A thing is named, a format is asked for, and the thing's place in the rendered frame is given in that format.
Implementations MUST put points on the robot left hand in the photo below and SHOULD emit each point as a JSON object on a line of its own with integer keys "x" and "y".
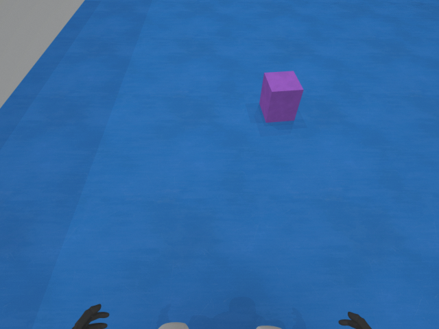
{"x": 90, "y": 315}

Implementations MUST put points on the carton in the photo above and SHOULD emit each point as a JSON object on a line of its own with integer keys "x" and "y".
{"x": 280, "y": 96}

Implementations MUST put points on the robot right hand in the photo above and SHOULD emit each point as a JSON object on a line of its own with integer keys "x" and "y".
{"x": 356, "y": 321}

